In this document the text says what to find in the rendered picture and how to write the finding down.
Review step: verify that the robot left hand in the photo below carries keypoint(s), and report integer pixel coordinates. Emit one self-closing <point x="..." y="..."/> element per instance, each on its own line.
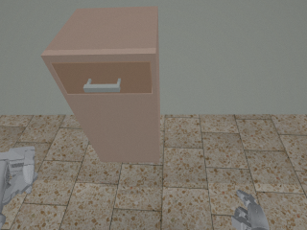
<point x="20" y="164"/>

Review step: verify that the cabinet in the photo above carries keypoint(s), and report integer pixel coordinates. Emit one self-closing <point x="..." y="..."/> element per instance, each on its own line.
<point x="121" y="127"/>

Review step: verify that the handle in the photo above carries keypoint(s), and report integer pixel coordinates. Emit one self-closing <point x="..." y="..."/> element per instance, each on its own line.
<point x="102" y="87"/>

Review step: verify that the robot right hand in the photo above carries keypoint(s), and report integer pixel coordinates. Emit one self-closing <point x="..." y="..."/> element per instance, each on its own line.
<point x="253" y="217"/>

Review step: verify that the drawer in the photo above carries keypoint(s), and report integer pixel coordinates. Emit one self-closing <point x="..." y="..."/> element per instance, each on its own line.
<point x="136" y="76"/>

